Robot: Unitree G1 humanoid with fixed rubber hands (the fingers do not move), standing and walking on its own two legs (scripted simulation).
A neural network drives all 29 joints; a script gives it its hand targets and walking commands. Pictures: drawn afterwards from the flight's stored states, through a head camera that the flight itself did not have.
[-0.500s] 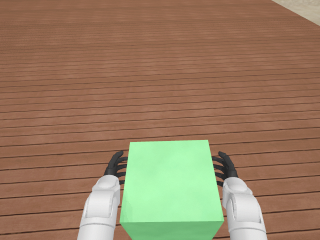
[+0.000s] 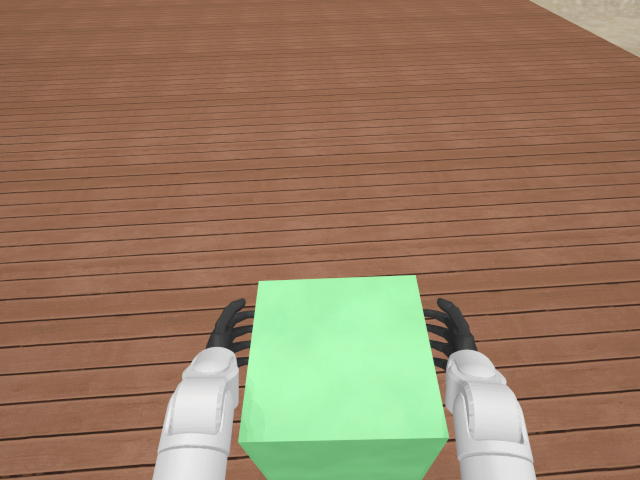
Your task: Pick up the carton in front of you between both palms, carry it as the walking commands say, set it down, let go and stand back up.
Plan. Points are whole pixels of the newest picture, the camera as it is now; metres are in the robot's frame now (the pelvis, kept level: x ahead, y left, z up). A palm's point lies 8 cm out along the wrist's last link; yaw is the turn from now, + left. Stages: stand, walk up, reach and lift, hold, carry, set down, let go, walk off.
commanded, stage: hold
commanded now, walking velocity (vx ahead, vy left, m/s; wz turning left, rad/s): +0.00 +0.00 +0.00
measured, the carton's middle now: (341, 388) +0.29 +0.00 -0.05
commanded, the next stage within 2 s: set down in 0.42 s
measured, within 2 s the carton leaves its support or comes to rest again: neither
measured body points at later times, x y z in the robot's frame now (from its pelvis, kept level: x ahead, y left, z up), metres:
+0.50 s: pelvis -0.05 +0.00 +0.00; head -0.09 -0.01 +0.45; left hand +0.26 +0.15 +0.04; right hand +0.26 -0.15 +0.04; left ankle -0.05 +0.11 -0.74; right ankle +0.05 -0.10 -0.74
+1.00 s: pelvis -0.08 -0.01 -0.05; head +0.09 -0.02 +0.36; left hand +0.30 +0.17 -0.11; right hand +0.33 -0.13 -0.11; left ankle -0.05 +0.11 -0.74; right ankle +0.05 -0.10 -0.74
